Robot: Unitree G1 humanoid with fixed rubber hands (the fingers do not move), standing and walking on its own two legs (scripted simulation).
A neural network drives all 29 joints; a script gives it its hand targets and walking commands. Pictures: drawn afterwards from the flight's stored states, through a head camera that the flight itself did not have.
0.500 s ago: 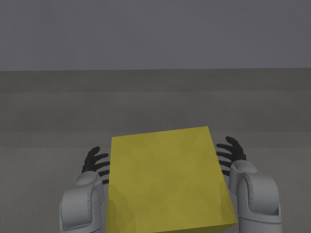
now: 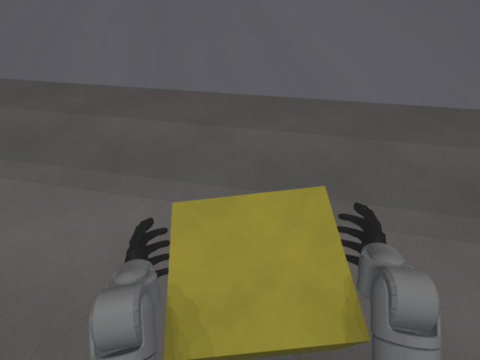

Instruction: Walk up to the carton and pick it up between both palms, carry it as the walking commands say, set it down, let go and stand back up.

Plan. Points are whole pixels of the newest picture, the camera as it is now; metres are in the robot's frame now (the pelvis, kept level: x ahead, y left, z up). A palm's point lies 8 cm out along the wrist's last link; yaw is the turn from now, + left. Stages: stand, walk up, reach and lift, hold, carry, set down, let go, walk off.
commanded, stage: carry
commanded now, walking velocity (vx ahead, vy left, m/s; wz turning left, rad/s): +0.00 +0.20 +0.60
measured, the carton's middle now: (257, 275) +0.28 +0.00 +0.00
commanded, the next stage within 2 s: none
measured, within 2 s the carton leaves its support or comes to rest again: neither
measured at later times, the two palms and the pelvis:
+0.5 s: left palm out of the picture +0.16 +0.38 +0.10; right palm (215, 266) +0.25 +0.06 +0.09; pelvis -0.04 +0.15 +0.01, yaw +16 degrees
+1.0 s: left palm out of the picture +0.01 +0.60 +0.10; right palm (8, 319) +0.19 +0.33 +0.09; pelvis -0.12 +0.33 +0.01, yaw +33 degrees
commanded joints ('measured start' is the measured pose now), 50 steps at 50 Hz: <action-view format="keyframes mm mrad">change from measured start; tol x64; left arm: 1 -559 -945 -742 -231 -526 -25 -245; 50 -532 -970 -739 -318 -550 -47 -217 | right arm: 1 -495 958 749 -262 482 -6 266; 50 -538 983 774 -425 538 -25 268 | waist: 1 -4 -368 -372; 5 -3 331 -357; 18 26 -529 -463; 27 -2 344 -445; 50 -31 -265 -517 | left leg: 1 -95 203 -263 177 -150 -64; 14 334 135 -400 -431 1139 -293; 18 -224 136 -242 455 -203 -196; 23 -33 150 -194 -216 -150 -108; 28 453 322 -557 -307 1232 23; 38 246 151 -412 -411 1161 -322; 42 -152 222 -385 548 -177 -164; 50 322 98 -181 -374 83 -73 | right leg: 1 179 -456 230 -316 398 -177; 6 -220 114 -82 304 -329 -2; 24 402 -218 -110 -24 905 -41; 28 -238 95 -72 441 -386 13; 40 713 -291 218 -531 82 -220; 50 258 -144 -134 133 764 -21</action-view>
